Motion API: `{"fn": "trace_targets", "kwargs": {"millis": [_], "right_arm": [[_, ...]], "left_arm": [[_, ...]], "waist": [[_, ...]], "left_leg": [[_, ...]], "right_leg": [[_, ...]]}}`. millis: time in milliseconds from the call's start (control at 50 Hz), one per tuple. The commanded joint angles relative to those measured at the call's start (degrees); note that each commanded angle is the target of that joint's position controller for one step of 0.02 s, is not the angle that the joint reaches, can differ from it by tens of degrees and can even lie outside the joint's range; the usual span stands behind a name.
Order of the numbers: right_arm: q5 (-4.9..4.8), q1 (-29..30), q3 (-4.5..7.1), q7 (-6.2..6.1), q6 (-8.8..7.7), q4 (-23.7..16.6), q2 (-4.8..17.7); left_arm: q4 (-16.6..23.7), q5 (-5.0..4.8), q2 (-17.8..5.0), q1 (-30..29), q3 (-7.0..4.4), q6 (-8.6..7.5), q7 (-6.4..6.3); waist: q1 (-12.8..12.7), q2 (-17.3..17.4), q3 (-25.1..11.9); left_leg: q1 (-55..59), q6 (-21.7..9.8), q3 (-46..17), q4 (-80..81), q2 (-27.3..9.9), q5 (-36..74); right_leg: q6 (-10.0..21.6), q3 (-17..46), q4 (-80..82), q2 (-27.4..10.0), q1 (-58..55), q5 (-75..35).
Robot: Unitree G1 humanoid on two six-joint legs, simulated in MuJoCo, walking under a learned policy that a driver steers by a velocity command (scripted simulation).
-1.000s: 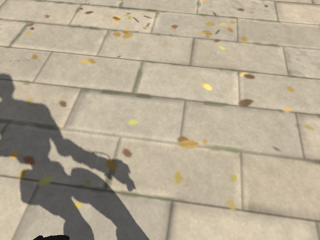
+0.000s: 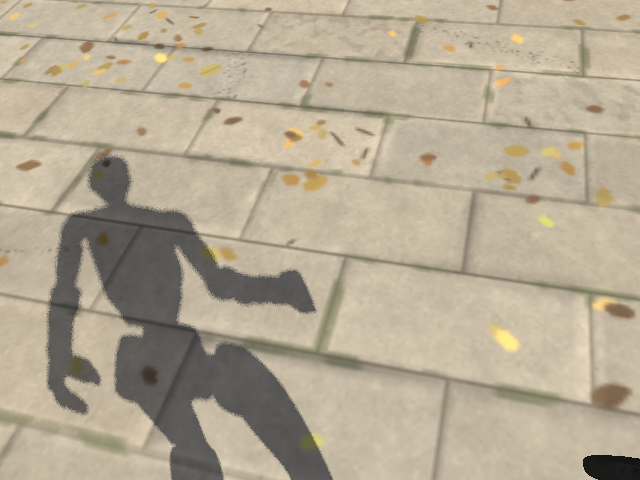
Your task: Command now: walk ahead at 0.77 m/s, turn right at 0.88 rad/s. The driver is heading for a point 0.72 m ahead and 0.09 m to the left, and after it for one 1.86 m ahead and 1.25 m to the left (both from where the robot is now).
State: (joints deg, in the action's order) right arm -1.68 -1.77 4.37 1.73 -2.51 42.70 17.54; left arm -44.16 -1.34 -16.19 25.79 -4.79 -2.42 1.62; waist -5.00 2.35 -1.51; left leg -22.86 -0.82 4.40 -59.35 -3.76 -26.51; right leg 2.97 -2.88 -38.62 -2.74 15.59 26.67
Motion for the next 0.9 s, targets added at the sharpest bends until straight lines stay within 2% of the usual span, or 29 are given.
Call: {"fn": "trace_targets", "kwargs": {"millis": [20, 40, 80, 140, 180, 220, 260, 280, 300, 320, 340, 360, 380, 400, 420, 460, 500, 580, 620, 680, 720, 740, 760, 780, 800, 820, 840, 860, 900], "right_arm": [[0.28, 14.68, -0.32, 2.16, -5.72, -9.83, 2.86], [1.01, 14.84, -0.08, 2.44, -6.25, -9.32, 3.28], [0.89, 14.96, 0.39, 2.87, -6.16, -8.4, 3.65], [0.47, 18.15, -0.81, 3.27, -5.87, -8.88, -0.15], [0.19, 18.46, -1.23, 3.45, -5.6, -8.98, -0.97], [-0.4, 17.96, -0.88, 3.15, -5.25, -9.29, 0.51], [-0.59, 13.45, 0.21, 2.59, -4.9, -8.74, 3.28], [-0.74, 7.52, 1.03, 2.06, -4.4, -7.53, 4.96], [-1.09, -4.52, 2.1, 1.3, -3.56, -4.41, 6.74], [-0.94, -19.24, 2.74, 0.66, -2.37, -0.25, 8.16], [0.1, -29.81, 2.89, 0.46, -1.86, 2.6, 10.75], [0.6, -26.54, 2.38, 1.22, -2.76, 2.47, 10.58], [1.02, -20.44, 1.93, 0.56, -2.91, 0.78, 6.64], [1.45, -19.8, 1.6, 0.35, -3.28, 0.47, 5.21], [1.66, -18.15, 1.29, 0.8, -3.75, 0.53, 4.79], [1.89, -14.73, 0.28, 0.7, -3.95, 0.07, 2.46], [0.18, -15.72, -0.2, -0.08, -3.74, 0.65, 1.71], [-0.67, -19.16, 0.49, -2.29, -3.62, 0.32, 4.18], [-1.05, -22.68, 0.91, -2.52, -3.13, 0.86, 5.08], [-1.95, -25.93, 0.85, -2.69, -2.19, 1.95, 3.61], [-1.09, -25.44, 1.18, -2.29, -1.34, 1.93, 4.22], [0.51, -22.3, 1.02, -1.87, -0.97, 0.02, 4.29], [0.62, -27.07, -0.66, -1.76, -1.43, -1.6, -2.13], [-2.2, -30.81, -2.78, -1.82, -1.89, -3.85, -3.75], [-3.07, -25.6, -1.68, -2.52, -1.45, -2.92, 0.66], [-1.9, -18.75, -1.19, -2.5, -1.21, -4.11, 2.88], [-0.29, -13.61, -1.03, -2.21, -1.05, -5.38, 2.64], [0.07, -12.37, -0.76, -1.69, -0.63, -6.48, 1.71], [-1.34, -11.95, -0.95, -0.89, 1.12, -7.76, -0.9]], "left_arm": [[3.79, -0.24, -9.23, 6.71, -1.8, -2.9, 0.35], [4.2, -0.78, -7.91, 5.98, -1.08, -2.38, -0.19], [5.22, -0.76, -5.89, 4.51, -0.19, -1.47, -2.21], [5.34, -0.39, -7.21, 2.85, -0.41, -0.58, -4.68], [3.8, -0.22, -6.72, 5.06, -0.41, -0.79, -4.93], [2.41, -0.35, -6.2, 6.05, -0.35, -1.31, -4.61], [1.81, 0.71, -7.62, 5.18, -0.72, -1.46, -4.07], [1.56, 1.48, -8.58, 4.24, -0.97, -1.24, -3.81], [1.56, 2.27, -9.14, 1.52, -1.01, -0.93, -3.7], [2.79, 3.08, -9.29, -2.38, -0.85, -1.19, -3.9], [5.31, 3.87, -1.16, -4.94, 1.13, -2.28, -3.36], [6.8, 0.85, 2.19, 3.04, 2.81, -4.65, -1.89], [7.48, -1.67, -2.85, -2.44, 2.14, -6.25, -1.2], [8.98, -1.65, -4.8, -9.9, 2.32, -7.2, -1.09], [9.94, 0.18, -4.19, -14.33, 2.35, -7.8, -1.45], [10.26, 1.85, -3.87, -14.42, 2.16, -7.31, -1.5], [11.11, 2.34, -3.25, -15.79, 2.49, -6.62, -1.73], [16.01, 2.82, -0.43, -29.75, 4.09, -7.47, -0.92], [17.0, 1.74, -0.73, -32.64, 3.59, -7.54, -0.6], [17.68, -0.37, -4.0, -33.73, 1.72, -7.07, -1.2], [16.5, -0.74, -7.45, -24.75, -0.66, -7.26, -1.87], [14.63, -0.86, -8.92, -11.59, -1.54, -6.93, -2.52], [12.7, 0.71, -13.41, 0.02, -2.56, -6.03, -2.95], [10.25, 0.63, -14.48, 0.96, -2.57, -5.96, -1.25], [11.33, 0.78, -8.25, -2.53, -1.63, -5.4, -1.59], [10.29, 1.13, -5.85, -4.94, -0.96, -4.73, -1.97], [8.99, 2.22, -4.98, -6.3, -0.65, -4.31, -1.92], [7.9, 3.01, -3.76, -8.45, -0.29, -4.35, -1.91], [6.03, 2.14, -0.9, -11.73, 0.37, -4.58, -1.38]], "waist": [[-0.55, -7.7, 3.14], [0.12, -6.25, 3.45], [1.25, -5.86, 3.71], [0.85, -8.3, 6.43], [-0.68, -11.6, 7.42], [-0.54, -13.25, 8.76], [2.22, -14.57, 4.72], [5.52, -15.53, 0.14], [12.1, -16.08, -5.63], [19.03, -12.45, -10.99], [19.21, 7.18, -14.7], [10.86, 23.4, -18.83], [11.47, 15.12, -8.89], [11.7, 5.27, -4.07], [9.46, -4.03, -1.88], [4.51, -1.72, 0.43], [3.05, -0.77, 4.2], [6.83, -1.64, 8.89], [8.78, -0.6, 7.32], [8.95, 1.2, 5.96], [3.07, 2.54, -0.46], [-3.9, 3.07, -9.77], [-4.26, -10.79, -22.4], [-1.3, -30.7, -28.37], [-2.91, -22.37, -16.96], [-3.22, -13.88, -7.68], [-2.23, -5.38, -2.09], [0.26, -5.92, 0.54], [3.54, -7.87, 3.59]], "left_leg": [[-37.41, -1.39, -8.14, -9.65, 2.07, 1.65], [-35.06, -1.07, -7.81, -4.39, 1.9, 4.16], [-28.41, 0.29, -7.58, 6.5, 2.8, 10.4], [-17.83, 2.45, -2.59, 21.88, 6.24, 20.81], [-11.35, 1.95, -0.93, 25.81, 5.84, 27.17], [-11.57, 0.08, -0.73, 28.76, 4.71, 28.16], [-7.48, -2.97, 2.14, 28.76, 6.53, 25.88], [-0.89, -4.56, 4.3, 26.55, 8.49, 23.84], [12.27, -6.54, 5.56, 23.99, 10.2, 21.88], [31.55, -8.26, -0.09, 19.49, 6.91, 18.84], [44.44, -13.75, -23.55, 23.13, -0.82, -5.12], [48.88, -20.88, -60.75, 43.71, -11.01, -27.06], [43.8, -19.63, -61.28, 49.22, -11.49, -29.42], [34.66, -18.1, -52.82, 47.94, -9.86, -16.85], [25.27, -16.64, -46.45, 47.31, -7.34, -7.27], [14.27, -17.2, -38.55, 48.44, -2.83, 0.92], [8.4, -17.85, -34.91, 50.25, -1.55, 4.44], [-3.92, -14.9, -26.54, 51.5, 3.04, 13.16], [-5.87, -13.05, -27.5, 50.99, 2.42, 11.51], [5.14, -10.52, -30.51, 44.53, 1.09, 14.08], [10.87, -7.48, -28.88, 30.0, 2.42, 33.95], [4.8, -5.45, -26.69, 14.57, 3.5, 35.71], [-11.2, -2.9, -20.18, -8.08, 8.79, 17.45], [-23.02, -2.67, -16.38, -22.52, 6.7, -2.56], [-29.31, -2.74, -14.58, -26.35, 2.8, 2.07], [-30.64, -2.79, -11.97, -25.6, 1.05, 5.66], [-28.13, -3.14, -10.92, -23.25, -0.97, 7.47], [-25.17, -3.3, -11.36, -20.52, -2.86, 8.71], [-23.12, -3.42, -11.14, -17.86, -5.46, 7.34]], "right_leg": [[16.47, 39.42, 24.18, -16.24, -26.08, -3.07], [15.34, 36.0, 24.11, -14.77, -23.98, -5.77], [13.42, 30.21, 25.58, -11.46, -20.13, -7.29], [11.17, 21.04, 28.3, -6.88, -10.87, -10.76], [9.76, 17.49, 31.08, -7.47, -8.2, -14.42], [8.12, 14.94, 31.34, -8.83, -12.72, -22.28], [6.07, 10.84, 25.02, -9.36, -19.23, -48.3], [5.11, 8.54, 18.15, -9.07, -20.93, -63.59], [3.96, 5.63, 6.16, -8.08, -17.61, -75.92], [2.3, 5.15, -10.92, -7.2, -3.46, -73.31], [-1.07, 5.56, -40.07, 2.08, 16.79, -31.73], [-1.3, 12.17, -49.82, 7.58, 30.0, 0.43], [0.36, 13.48, -49.98, 3.81, 35.05, -4.12], [1.13, 12.37, -46.82, 2.22, 32.6, -7.4], [1.74, 12.11, -41.24, 0.48, 27.98, -8.72], [0.79, 12.37, -32.55, -1.53, 21.86, -10.29], [-1.28, 10.79, -24.83, -2.24, 21.08, -8.5], [-5.45, 6.09, -1.33, 1.3, 10.54, -27.77], [-6.66, 6.09, 4.65, 3.75, 1.27, -36.21], [-6.7, 8.72, 10.88, 3.87, -0.07, -32.46], [-4.09, 7.59, 11.49, 4.27, -8.89, -24.23], [-1.39, 10.41, 6.65, -0.95, -24.85, -19.79], [6.1, 31.36, 7.35, -15.28, -47.39, -2.13], [10.85, 58.61, 19.2, -24.86, -51.76, 19.12], [8.66, 54.12, 22.04, -21.34, -44.63, 23.28], [6.66, 42.08, 21.71, -18.85, -36.18, 10.85], [5.86, 33.34, 22.06, -16.67, -27.1, -2.3], [5.79, 27.64, 22.87, -15.04, -20.55, -9.37], [4.58, 18.44, 25.16, -13.17, -13.54, -14.39]]}}
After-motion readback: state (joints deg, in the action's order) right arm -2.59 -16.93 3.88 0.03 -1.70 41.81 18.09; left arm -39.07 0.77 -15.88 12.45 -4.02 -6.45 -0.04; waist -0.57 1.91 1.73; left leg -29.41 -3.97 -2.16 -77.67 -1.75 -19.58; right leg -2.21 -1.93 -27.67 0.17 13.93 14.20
